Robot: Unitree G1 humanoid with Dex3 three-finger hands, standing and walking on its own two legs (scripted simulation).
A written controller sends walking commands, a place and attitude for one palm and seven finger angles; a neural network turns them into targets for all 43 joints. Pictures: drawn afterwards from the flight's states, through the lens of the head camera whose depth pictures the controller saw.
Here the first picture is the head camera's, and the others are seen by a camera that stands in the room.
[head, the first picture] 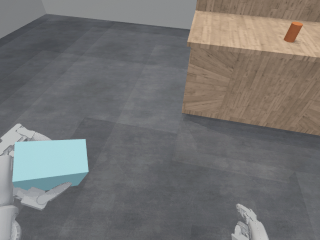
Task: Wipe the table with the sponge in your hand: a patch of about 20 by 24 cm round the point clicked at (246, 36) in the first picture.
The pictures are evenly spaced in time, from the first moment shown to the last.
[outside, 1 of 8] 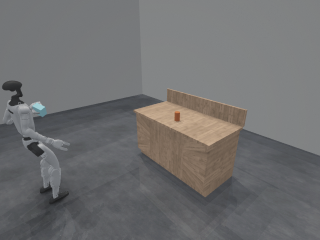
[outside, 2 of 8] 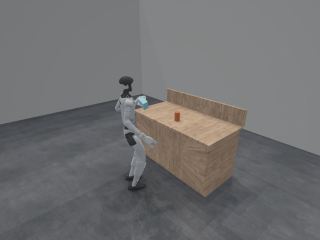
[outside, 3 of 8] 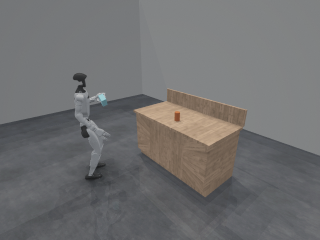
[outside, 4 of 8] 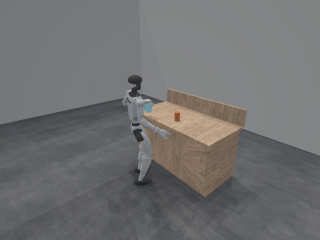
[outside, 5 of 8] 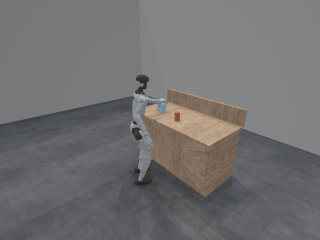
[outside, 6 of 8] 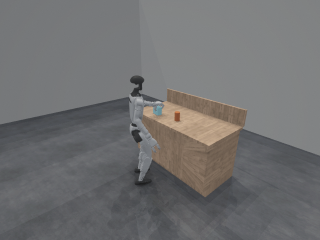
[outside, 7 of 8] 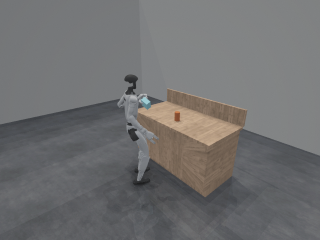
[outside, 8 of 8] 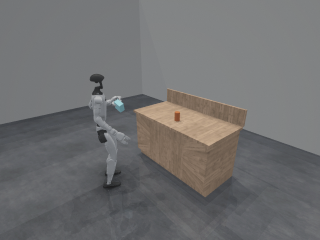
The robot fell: no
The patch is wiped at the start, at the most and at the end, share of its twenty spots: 0.00 0.95 0.95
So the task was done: yes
